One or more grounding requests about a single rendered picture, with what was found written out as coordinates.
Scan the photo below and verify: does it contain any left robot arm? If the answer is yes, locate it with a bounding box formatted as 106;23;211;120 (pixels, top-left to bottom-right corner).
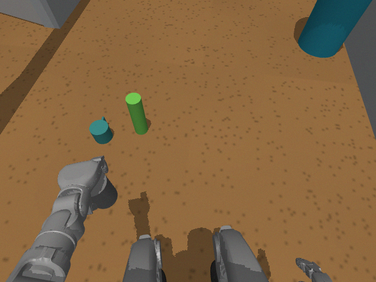
6;184;91;282

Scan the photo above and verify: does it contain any right robot hand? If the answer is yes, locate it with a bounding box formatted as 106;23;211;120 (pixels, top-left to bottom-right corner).
296;258;332;282

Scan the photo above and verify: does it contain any left robot hand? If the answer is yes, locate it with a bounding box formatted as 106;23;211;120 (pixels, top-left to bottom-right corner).
58;156;109;215

